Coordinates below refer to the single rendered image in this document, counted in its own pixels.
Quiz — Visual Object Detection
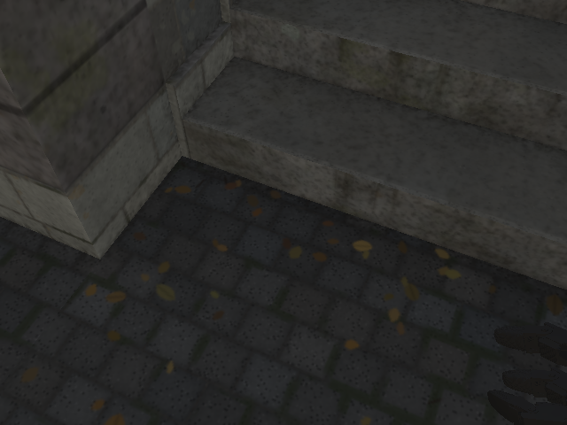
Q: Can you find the right robot hand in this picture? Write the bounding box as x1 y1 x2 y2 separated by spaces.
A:
487 322 567 425

